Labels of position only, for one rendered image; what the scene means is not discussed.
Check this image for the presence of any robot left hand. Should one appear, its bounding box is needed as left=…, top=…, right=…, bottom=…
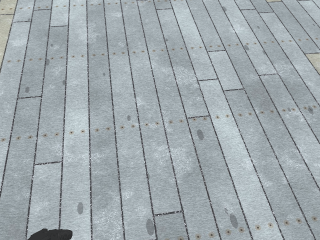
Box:
left=27, top=228, right=73, bottom=240

